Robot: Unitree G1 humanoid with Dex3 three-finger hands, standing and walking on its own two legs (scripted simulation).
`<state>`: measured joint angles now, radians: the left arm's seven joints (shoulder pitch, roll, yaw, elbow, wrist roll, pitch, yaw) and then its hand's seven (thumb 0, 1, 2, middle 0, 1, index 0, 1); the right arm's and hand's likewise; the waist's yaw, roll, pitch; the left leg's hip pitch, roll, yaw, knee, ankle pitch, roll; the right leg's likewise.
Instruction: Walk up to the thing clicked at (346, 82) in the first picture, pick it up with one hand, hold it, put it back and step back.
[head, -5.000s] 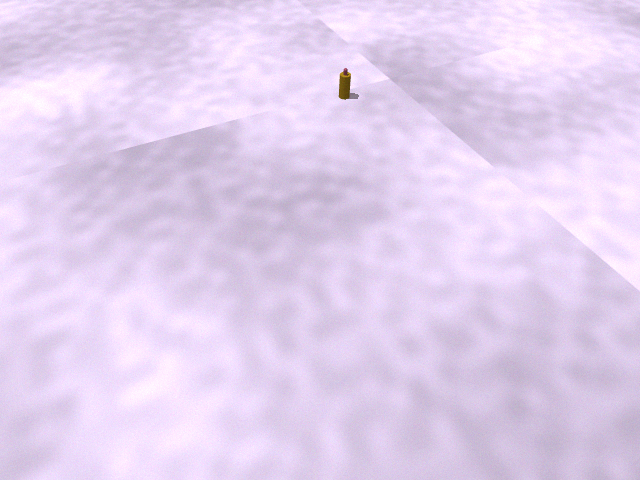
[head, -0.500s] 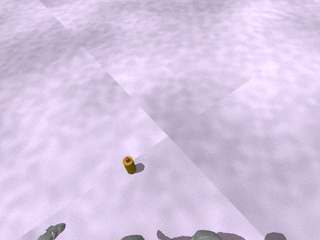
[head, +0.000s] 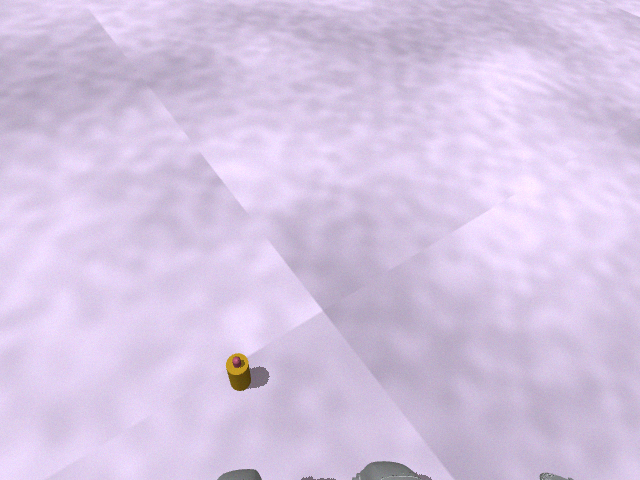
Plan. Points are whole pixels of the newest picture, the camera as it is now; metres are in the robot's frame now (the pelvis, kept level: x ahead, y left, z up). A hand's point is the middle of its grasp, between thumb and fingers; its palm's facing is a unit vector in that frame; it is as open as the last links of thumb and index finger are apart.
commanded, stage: walk up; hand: left
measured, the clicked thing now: (238, 370) +0.48 +0.19 -0.68
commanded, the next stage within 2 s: none
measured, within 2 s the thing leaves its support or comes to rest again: neither
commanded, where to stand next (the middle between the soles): +0.13 -0.02 m, yaw +0 degrees
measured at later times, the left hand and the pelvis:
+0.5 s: hand out of the picture +0.11 +0.23 -0.14, palm faces -0.06 -0.93 -0.37, open 7.4 cm; pelvis +0.01 -0.02 +0.00, yaw -2 degrees
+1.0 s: hand out of the picture +0.11 +0.23 -0.14, palm faces -0.04 -0.95 -0.31, open 7.4 cm; pelvis +0.03 -0.01 +0.02, yaw -2 degrees
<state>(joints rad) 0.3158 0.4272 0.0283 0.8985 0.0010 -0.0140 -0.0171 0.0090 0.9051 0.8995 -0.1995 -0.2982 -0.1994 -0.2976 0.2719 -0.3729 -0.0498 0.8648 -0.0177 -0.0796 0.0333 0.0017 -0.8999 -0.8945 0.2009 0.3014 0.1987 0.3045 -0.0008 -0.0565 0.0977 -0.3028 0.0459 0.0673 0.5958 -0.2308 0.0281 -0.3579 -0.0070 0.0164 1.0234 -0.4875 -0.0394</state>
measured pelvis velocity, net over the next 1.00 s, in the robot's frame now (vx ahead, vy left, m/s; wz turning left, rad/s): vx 0.03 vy -0.01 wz -0.03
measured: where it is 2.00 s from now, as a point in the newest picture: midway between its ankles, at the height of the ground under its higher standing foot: outside the picture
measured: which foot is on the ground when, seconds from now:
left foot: down 0.00-1.00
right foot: up 0.00-0.24, down 0.26-1.00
